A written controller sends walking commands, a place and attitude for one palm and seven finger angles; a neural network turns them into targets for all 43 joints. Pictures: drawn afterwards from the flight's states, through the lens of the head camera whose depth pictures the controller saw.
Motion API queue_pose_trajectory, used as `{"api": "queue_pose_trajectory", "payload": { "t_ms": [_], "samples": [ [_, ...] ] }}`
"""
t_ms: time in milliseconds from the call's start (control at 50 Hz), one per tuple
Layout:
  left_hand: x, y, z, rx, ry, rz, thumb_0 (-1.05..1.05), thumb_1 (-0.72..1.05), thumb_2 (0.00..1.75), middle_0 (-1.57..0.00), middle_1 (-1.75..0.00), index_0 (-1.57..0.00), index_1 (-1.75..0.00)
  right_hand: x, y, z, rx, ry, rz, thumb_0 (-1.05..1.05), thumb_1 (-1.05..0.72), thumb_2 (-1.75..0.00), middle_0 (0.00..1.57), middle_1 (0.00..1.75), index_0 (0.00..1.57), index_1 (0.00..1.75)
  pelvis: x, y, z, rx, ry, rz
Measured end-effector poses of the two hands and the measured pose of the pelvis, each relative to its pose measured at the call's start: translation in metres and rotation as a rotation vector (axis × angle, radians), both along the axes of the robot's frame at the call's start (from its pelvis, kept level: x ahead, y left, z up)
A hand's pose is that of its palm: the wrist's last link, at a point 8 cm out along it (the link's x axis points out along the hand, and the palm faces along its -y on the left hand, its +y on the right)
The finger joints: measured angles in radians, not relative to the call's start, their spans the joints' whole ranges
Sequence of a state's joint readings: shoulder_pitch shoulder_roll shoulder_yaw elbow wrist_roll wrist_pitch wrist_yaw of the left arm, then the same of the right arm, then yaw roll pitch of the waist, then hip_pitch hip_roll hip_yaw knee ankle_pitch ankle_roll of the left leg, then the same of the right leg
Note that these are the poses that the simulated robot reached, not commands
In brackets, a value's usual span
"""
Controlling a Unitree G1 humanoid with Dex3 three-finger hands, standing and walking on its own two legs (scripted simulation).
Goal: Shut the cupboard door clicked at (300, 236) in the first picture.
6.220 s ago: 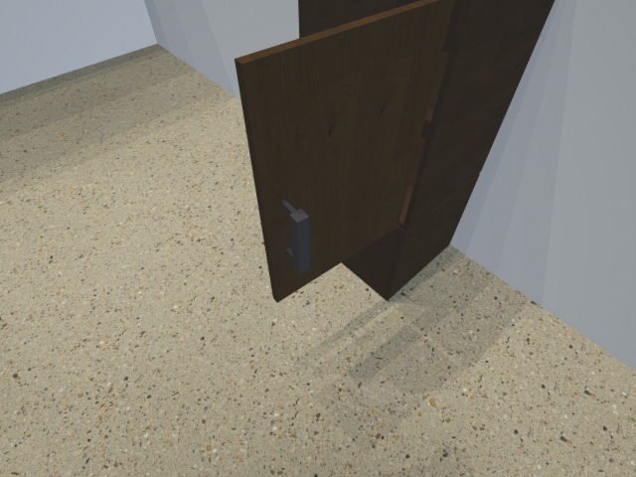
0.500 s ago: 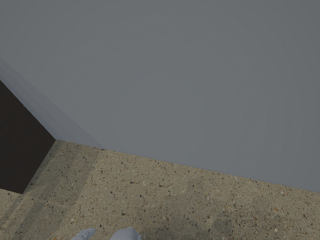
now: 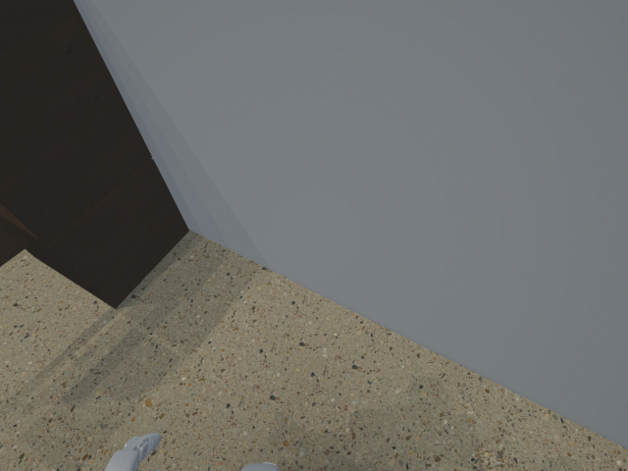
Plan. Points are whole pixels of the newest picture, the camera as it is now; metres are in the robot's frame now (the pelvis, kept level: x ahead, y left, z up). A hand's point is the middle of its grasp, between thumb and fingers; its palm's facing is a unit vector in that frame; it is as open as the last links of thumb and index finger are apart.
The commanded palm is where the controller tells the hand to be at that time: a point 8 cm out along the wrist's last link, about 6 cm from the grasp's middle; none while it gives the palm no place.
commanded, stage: turn to face it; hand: left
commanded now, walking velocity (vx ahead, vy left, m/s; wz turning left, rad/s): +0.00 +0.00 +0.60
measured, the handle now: out of the picture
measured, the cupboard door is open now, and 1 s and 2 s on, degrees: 84 84 84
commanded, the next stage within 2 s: take the last steps up to it in 1.52 s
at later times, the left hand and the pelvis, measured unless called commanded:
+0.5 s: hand out of the picture -0.03 +0.23 -0.17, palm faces +0.36 -0.90 -0.26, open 7.4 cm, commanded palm none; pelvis -0.01 +0.00 +0.00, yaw +20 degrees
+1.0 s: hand out of the picture +0.00 +0.16 -0.14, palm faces +0.57 -0.78 -0.25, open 7.4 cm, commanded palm none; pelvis +0.03 -0.04 +0.02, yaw +38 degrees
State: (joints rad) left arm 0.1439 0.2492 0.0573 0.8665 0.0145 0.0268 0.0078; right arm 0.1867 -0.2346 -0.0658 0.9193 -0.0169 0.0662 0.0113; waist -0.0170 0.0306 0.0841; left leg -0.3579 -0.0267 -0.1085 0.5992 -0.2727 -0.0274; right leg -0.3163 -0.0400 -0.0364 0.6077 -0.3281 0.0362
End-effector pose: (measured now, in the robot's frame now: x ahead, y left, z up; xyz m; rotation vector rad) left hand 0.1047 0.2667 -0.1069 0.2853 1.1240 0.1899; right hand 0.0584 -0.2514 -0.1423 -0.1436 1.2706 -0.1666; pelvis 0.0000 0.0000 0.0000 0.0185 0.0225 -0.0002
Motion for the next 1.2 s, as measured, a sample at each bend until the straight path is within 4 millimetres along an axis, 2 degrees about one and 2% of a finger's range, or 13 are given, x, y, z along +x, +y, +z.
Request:
{"api": "queue_pose_trajectory", "payload": {
  "t_ms": [40,120,220,320,400,460,560,680,760,800,920,1040,1200],
  "samples": [
    [-0.010,-0.011,0.003,0.002,-0.007,0.018,0.01,0.91,0.90,-0.20,-0.29,-0.20,-0.30,0.004,-0.009,-0.004,0.002,0.014,0.020,0.01,-0.91,-0.89,0.20,0.30,0.20,0.30,-0.003,-0.006,0.001,-0.002,-0.010,0.034],
    [-0.037,-0.030,0.006,-0.024,0.029,0.073,0.00,0.90,0.90,-0.20,-0.29,-0.20,-0.30,0.018,-0.021,0.003,0.001,0.024,0.061,0.01,-0.91,-0.89,0.20,0.30,0.20,0.30,-0.004,-0.014,0.009,0.013,-0.017,0.087],
    [-0.066,-0.046,0.002,-0.074,0.065,0.156,0.00,0.91,0.90,-0.20,-0.30,-0.20,-0.30,0.040,-0.020,0.015,-0.005,0.024,0.135,0.01,-0.91,-0.89,0.20,0.30,0.20,0.30,-0.002,-0.020,0.016,0.028,-0.009,0.162],
    [-0.100,-0.036,-0.009,-0.094,0.082,0.258,0.00,0.92,0.90,-0.21,-0.30,-0.21,-0.30,0.075,0.001,0.021,-0.023,0.003,0.249,0.01,-0.91,-0.89,0.20,0.30,0.19,0.30,-0.003,-0.015,0.013,0.022,-0.002,0.233],
    [-0.132,-0.016,-0.029,-0.111,0.114,0.344,0.00,0.91,0.90,-0.21,-0.30,-0.21,-0.30,0.106,0.028,0.021,-0.044,-0.072,0.343,0.01,-0.91,-0.89,0.20,0.30,0.19,0.30,-0.004,-0.002,0.000,-0.007,0.005,0.293],
    [-0.149,-0.002,-0.035,-0.102,0.159,0.395,0.00,0.91,0.90,-0.20,-0.30,-0.20,-0.30,0.119,0.044,0.025,-0.055,-0.104,0.396,0.01,-0.91,-0.89,0.20,0.30,0.20,0.30,-0.006,0.001,-0.001,-0.002,0.008,0.328],
    [-0.149,0.008,-0.022,-0.085,0.135,0.447,0.01,0.91,0.90,-0.20,-0.29,-0.20,-0.30,0.120,0.053,0.030,-0.061,-0.079,0.449,0.00,-0.91,-0.89,0.20,0.30,0.20,0.30,-0.003,0.001,0.009,-0.018,0.012,0.380],
    [-0.126,0.004,-0.007,-0.056,0.059,0.466,0.01,0.91,0.90,-0.20,-0.29,-0.20,-0.30,0.119,0.045,0.022,-0.037,-0.020,0.479,0.00,-0.91,-0.89,0.20,0.30,0.20,0.30,0.007,-0.011,0.011,-0.021,0.011,0.438],
    [-0.108,-0.010,-0.003,-0.028,-0.003,0.475,0.01,0.91,0.90,-0.20,-0.29,-0.20,-0.30,0.126,0.029,0.005,-0.016,0.017,0.491,0.00,-0.91,-0.89,0.20,0.30,0.20,0.30,0.018,-0.028,0.004,-0.006,0.013,0.487],
    [-0.105,-0.021,-0.001,-0.011,-0.024,0.483,0.01,0.91,0.90,-0.20,-0.29,-0.20,-0.30,0.134,0.022,-0.003,-0.009,0.028,0.498,0.01,-0.91,-0.89,0.20,0.30,0.20,0.30,0.021,-0.035,0.000,-0.004,0.006,0.515],
    [-0.123,-0.056,0.005,-0.045,0.002,0.563,0.00,0.90,0.90,-0.20,-0.29,-0.20,-0.30,0.163,0.022,0.004,-0.011,0.041,0.564,0.01,-0.91,-0.89,0.20,0.30,0.20,0.30,0.028,-0.042,0.011,0.018,-0.005,0.605],
    [-0.155,-0.078,-0.004,-0.102,0.037,0.684,0.00,0.91,0.90,-0.20,-0.30,-0.20,-0.30,0.192,0.050,0.016,-0.018,0.027,0.683,0.01,-0.91,-0.89,0.20,0.30,0.19,0.30,0.034,-0.041,0.015,0.025,0.006,0.695],
    [-0.229,-0.080,-0.037,-0.151,0.131,0.855,0.00,0.91,0.90,-0.20,-0.30,-0.20,-0.30,0.227,0.124,0.020,-0.027,-0.109,0.863,0.01,-0.91,-0.89,0.20,0.30,0.20,0.30,0.028,-0.022,-0.004,0.002,-0.001,0.791]
  ]
}}
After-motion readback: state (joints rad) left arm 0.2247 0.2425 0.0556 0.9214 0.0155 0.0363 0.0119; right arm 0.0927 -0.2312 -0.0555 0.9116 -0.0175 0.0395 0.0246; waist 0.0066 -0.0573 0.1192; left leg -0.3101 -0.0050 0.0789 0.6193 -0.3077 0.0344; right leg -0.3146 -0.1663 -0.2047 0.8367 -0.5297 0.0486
